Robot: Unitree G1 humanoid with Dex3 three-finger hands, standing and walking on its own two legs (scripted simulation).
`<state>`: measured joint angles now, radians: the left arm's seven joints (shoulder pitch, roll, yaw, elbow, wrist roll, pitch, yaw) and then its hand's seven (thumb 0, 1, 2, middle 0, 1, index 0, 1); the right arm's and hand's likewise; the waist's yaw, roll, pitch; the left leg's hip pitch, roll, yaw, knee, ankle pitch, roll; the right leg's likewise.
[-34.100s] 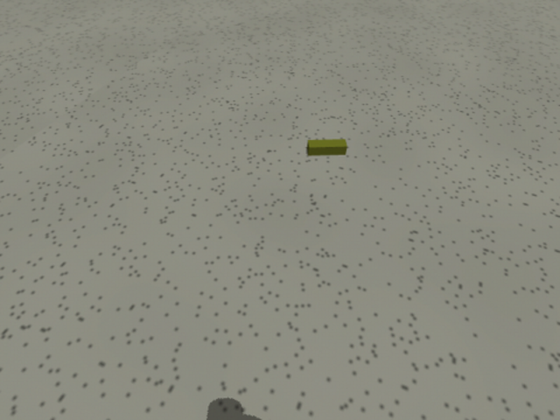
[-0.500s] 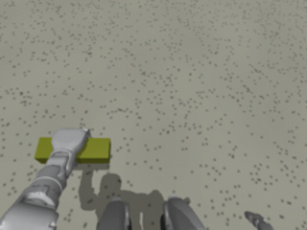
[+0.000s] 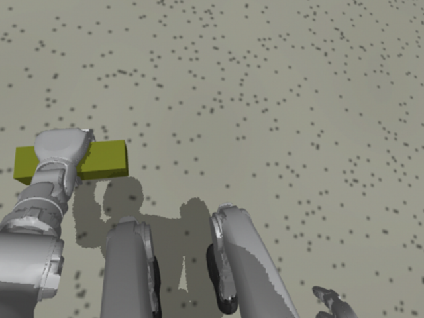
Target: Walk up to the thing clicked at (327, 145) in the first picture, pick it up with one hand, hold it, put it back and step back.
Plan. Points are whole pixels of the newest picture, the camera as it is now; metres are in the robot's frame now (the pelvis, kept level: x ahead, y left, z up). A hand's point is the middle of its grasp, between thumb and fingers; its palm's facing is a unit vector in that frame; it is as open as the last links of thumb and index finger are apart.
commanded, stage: crouch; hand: left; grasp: from above
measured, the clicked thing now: (76, 162) +0.44 +0.22 -0.19
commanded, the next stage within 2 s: lower in 0.92 s
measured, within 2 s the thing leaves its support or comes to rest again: neither
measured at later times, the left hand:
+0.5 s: hand (87, 160) +0.47 +0.22 -0.27, palm faces -0.48 -0.03 -0.88, open 9.5 cm
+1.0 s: hand (92, 158) +0.49 +0.22 -0.32, palm faces -0.48 -0.03 -0.88, open 9.4 cm
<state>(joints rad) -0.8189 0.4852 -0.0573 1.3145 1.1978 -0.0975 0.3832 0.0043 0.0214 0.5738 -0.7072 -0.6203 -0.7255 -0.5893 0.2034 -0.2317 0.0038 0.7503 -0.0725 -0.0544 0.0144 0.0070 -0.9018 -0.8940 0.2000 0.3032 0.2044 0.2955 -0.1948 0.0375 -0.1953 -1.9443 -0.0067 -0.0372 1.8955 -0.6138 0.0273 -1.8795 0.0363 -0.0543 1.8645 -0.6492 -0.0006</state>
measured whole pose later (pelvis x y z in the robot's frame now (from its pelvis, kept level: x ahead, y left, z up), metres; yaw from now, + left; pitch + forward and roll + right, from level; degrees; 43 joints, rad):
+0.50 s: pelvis +0.01 -0.01 -0.08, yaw -3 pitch +39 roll -7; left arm -0.95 0.61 0.03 1.44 1.24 -0.13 0.44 0.00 0.02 0.57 -0.72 -0.61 -0.73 -0.58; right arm 0.16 -0.24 0.03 0.73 -0.13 -0.07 0.11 0.00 -0.92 -0.90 0.20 0.30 0.20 0.30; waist -0.24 0.00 -0.11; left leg -2.17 0.02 -0.07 2.17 -0.69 0.02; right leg -2.10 0.06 -0.10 2.12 -0.71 -0.01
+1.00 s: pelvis +0.00 -0.01 -0.12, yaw -6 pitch +37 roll -8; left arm -1.02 0.72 0.07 1.49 1.24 -0.14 0.43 0.00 0.03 0.52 -0.74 -0.57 -0.76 -0.55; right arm 0.17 -0.27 0.10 0.72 -0.15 -0.08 0.13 0.00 -0.92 -0.90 0.20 0.30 0.20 0.30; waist -0.28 -0.02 -0.03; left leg -2.28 0.03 -0.11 2.32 -0.70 0.01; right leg -2.21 0.07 -0.14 2.25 -0.70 -0.02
